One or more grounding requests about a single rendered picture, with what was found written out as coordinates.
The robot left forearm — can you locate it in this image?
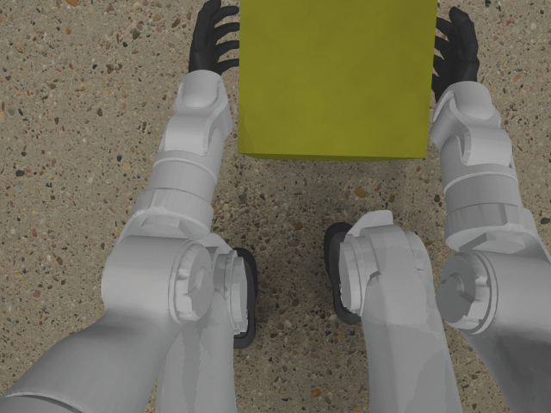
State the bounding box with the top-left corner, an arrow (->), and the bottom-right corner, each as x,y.
101,70 -> 232,303

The robot left hand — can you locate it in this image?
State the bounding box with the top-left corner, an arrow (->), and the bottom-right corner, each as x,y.
189,0 -> 240,76

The robot right hand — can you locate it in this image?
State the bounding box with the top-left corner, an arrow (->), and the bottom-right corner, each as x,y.
431,6 -> 480,103

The left robot foot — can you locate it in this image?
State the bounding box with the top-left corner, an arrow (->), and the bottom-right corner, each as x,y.
233,248 -> 258,349

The robot right forearm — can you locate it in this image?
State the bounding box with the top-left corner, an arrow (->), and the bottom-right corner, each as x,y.
430,81 -> 551,264

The carton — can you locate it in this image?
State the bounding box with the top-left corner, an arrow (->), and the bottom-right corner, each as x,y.
238,0 -> 437,162

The right robot upper arm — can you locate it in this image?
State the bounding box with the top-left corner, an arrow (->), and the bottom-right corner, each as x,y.
435,249 -> 551,413

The left robot upper arm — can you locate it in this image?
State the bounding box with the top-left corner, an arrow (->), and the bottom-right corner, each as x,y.
0,235 -> 214,413

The robot right thigh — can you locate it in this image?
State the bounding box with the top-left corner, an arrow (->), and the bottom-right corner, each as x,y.
339,224 -> 463,413

